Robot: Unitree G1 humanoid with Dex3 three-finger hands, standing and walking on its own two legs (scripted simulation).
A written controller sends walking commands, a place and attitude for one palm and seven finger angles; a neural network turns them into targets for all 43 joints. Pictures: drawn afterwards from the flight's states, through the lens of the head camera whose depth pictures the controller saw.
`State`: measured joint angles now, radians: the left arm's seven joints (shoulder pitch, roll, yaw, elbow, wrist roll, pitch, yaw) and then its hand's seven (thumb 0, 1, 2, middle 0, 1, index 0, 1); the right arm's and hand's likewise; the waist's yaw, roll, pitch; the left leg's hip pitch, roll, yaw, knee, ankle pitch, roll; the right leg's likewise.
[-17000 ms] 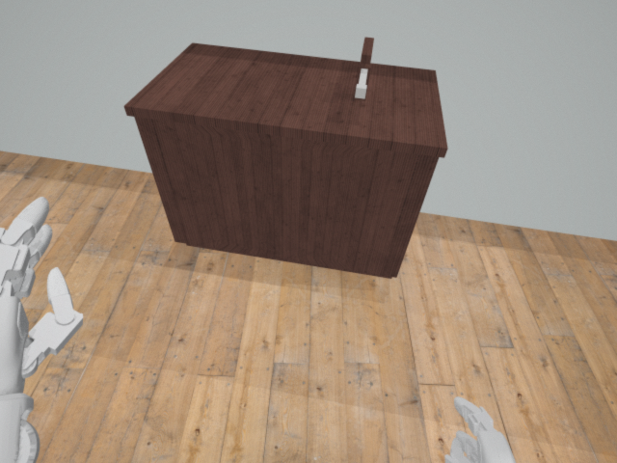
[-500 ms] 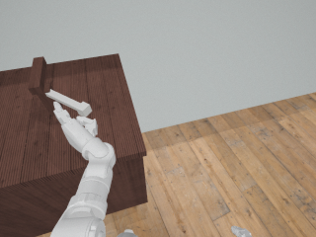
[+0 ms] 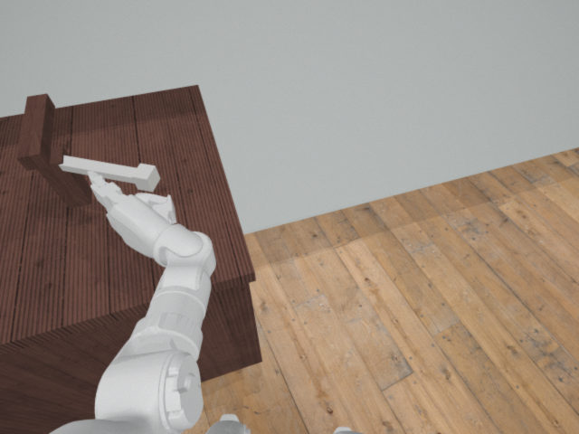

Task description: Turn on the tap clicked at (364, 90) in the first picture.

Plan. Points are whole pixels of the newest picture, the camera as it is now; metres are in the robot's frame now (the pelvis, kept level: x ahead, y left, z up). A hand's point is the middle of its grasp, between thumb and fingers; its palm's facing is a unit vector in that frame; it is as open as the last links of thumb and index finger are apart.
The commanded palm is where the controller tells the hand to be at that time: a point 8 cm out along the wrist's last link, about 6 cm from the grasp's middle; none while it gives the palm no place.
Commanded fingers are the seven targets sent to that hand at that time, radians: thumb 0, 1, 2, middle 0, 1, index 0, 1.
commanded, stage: push the lever round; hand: left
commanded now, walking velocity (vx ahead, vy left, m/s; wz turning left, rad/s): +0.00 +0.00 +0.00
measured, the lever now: (146, 177) +0.47 +0.21 +0.08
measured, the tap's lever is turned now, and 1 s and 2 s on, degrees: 60 75 75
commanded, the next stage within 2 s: lift the hand up off the lever in 0.32 s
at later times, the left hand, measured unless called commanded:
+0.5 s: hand (176, 190) +0.46 +0.17 +0.06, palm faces +0.81 -0.58 -0.12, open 8.0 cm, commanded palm +0.41 +0.18 +0.07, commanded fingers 0.00 0.90 0.90 -0.15 -0.15 -0.15 -0.15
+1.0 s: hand (169, 184) +0.45 +0.17 +0.08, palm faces +0.79 -0.60 -0.12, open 7.8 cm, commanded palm +0.39 +0.18 +0.09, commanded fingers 0.00 0.90 0.90 -0.15 -0.15 -0.15 -0.15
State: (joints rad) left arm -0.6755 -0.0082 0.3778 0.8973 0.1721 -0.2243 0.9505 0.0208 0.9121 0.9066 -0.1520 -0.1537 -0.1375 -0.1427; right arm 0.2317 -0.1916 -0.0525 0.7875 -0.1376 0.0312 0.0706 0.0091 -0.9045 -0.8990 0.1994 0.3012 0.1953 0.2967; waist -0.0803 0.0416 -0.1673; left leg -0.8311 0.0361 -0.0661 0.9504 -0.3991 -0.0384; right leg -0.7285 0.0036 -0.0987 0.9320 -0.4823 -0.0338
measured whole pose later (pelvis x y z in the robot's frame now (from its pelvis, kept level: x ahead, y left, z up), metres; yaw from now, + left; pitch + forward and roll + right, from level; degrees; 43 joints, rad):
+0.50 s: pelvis +0.00 +0.00 +0.00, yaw +0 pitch +18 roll -1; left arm -0.75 0.02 0.43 0.97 0.19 -0.23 0.97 0.02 0.90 0.90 -0.15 -0.15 -0.11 -0.13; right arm 0.26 -0.19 -0.06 0.79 -0.15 0.02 0.09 0.01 -0.90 -0.90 0.20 0.30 0.20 0.30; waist -0.11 0.04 -0.17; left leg -0.86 0.04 -0.07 0.95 -0.41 -0.04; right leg -0.76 0.01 -0.10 0.94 -0.49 -0.04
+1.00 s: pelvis +0.01 +0.00 +0.01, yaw +0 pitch +14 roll -1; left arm -0.66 -0.01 0.36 0.85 0.16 -0.17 0.93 0.02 0.90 0.90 -0.15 -0.15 -0.15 -0.15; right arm 0.25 -0.20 -0.06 0.78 -0.13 0.03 0.08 0.01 -0.90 -0.90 0.20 0.30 0.19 0.30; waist -0.08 0.04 -0.16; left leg -0.73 0.04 -0.06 0.87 -0.39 -0.04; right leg -0.63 0.01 -0.10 0.85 -0.47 -0.04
